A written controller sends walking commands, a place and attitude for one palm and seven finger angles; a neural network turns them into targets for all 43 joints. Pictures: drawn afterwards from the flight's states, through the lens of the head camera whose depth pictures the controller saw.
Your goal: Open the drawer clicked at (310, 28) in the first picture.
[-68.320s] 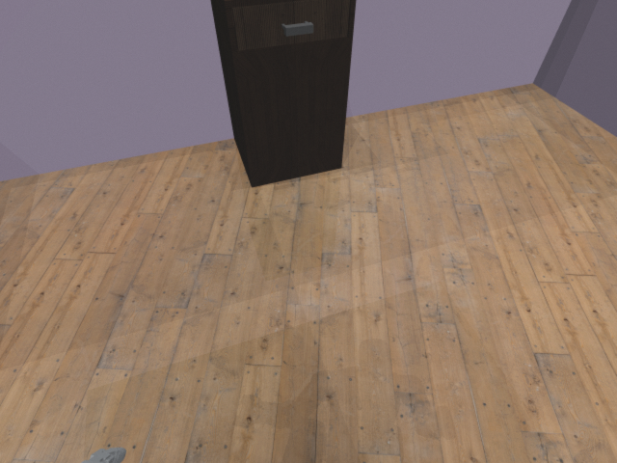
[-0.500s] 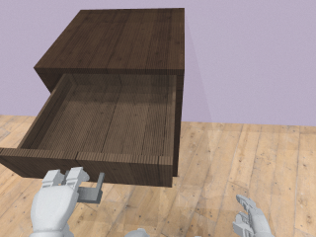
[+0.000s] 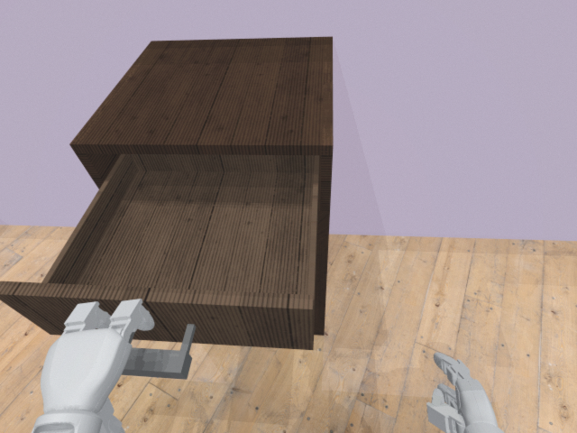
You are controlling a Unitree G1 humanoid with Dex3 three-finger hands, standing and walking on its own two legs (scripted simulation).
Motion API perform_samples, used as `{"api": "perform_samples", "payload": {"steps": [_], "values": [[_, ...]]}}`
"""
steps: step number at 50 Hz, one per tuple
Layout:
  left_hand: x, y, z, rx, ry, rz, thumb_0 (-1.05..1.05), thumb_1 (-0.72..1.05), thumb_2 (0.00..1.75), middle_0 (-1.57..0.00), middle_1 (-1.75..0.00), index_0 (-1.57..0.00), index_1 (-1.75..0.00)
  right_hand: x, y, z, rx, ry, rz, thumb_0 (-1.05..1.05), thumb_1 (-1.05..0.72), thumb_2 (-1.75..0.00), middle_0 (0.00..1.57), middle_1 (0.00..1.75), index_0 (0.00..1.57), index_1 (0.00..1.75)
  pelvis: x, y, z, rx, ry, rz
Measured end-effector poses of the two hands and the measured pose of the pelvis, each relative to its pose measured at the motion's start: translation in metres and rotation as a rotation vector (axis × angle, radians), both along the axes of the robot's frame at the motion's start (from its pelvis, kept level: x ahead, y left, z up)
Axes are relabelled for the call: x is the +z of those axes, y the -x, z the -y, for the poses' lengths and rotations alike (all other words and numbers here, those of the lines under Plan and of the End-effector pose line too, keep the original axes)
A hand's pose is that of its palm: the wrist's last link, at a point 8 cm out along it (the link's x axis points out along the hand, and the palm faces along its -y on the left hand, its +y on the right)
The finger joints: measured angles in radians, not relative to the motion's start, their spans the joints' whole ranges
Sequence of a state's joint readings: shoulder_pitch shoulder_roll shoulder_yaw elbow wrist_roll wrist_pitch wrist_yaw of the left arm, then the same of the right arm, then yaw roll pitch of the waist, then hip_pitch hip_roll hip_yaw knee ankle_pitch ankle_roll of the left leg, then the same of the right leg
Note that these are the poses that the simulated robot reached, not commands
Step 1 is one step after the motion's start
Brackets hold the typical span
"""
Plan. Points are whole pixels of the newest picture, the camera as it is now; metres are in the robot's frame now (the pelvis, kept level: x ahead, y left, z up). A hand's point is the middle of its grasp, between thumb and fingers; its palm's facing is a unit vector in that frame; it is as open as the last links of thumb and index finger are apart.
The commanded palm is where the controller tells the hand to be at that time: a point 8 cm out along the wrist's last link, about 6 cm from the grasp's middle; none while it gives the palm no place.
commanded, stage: lift the hand off the handle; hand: left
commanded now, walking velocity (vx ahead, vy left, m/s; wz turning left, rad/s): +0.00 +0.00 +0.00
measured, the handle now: (155, 345) +0.23 +0.22 +0.00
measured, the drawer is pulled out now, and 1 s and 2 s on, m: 0.29 0.29 0.29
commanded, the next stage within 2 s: draw the hand back to the body in 0.90 s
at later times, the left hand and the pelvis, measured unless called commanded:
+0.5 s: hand (92, 332) +0.20 +0.25 +0.10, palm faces +0.08 -0.11 -0.99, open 13.7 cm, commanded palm +0.17 +0.24 +0.16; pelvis +0.02 +0.01 +0.02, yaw +0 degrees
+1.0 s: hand (67, 332) +0.18 +0.25 +0.15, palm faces +0.06 -0.12 -0.99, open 13.9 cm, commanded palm +0.16 +0.25 +0.20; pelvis +0.03 +0.02 +0.03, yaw +0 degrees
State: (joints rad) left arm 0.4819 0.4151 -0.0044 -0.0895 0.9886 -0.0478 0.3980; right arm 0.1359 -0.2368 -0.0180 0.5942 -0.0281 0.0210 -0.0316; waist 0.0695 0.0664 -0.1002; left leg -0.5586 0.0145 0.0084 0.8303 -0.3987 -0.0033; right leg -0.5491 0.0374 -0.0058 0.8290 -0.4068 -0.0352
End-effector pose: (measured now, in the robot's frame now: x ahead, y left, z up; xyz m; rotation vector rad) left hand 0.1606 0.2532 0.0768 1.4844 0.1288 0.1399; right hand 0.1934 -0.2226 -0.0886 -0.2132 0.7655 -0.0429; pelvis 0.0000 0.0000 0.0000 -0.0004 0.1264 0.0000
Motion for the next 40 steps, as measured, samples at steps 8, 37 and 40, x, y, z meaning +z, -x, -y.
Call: {"api": "perform_samples", "payload": {"steps": [8, 37, 40], "values": [[0.018, -0.001, 0.0, -0.004, 0.008, -0.001, 0.0, -0.49, 0.3, -0.32, -1.2, -0.43, -1.22, 0.008, -0.008, -0.007, 0.014, -0.013, 0.012, 0.01, -0.9, -0.9, 0.2, 0.3, 0.2, 0.3, 0.007, -0.006, -0.003, -0.003, -0.001, 0.024], [0.112, -0.008, 0.003, -0.054, 0.011, 0.072, 0.0, -0.49, 0.3, -0.32, -1.21, -0.32, -1.2, 0.042, -0.045, -0.038, 0.098, -0.091, 0.071, 0.01, -0.9, -0.9, 0.2, 0.3, 0.2, 0.3, 0.029, -0.028, -0.014, -0.01, 0.01, 0.098], [0.121, -0.005, 0.0, -0.045, 0.01, 0.082, 0.0, -0.49, 0.3, -0.32, -1.21, -0.32, -1.2, 0.044, -0.047, -0.038, 0.101, -0.089, 0.072, 0.01, -0.9, -0.9, 0.2, 0.3, 0.2, 0.3, 0.031, -0.029, -0.015, -0.008, 0.012, 0.104]]}}
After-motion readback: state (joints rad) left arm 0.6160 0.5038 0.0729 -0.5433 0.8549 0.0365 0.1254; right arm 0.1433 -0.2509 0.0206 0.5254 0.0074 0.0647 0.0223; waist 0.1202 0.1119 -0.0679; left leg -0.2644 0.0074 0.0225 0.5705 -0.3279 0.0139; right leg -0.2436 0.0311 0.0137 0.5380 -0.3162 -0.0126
